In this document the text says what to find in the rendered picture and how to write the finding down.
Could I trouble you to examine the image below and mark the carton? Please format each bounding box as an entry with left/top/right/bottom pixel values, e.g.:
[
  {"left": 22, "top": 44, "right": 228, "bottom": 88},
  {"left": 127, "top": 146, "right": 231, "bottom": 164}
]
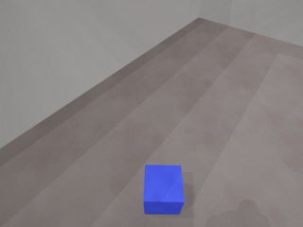
[{"left": 143, "top": 165, "right": 185, "bottom": 215}]

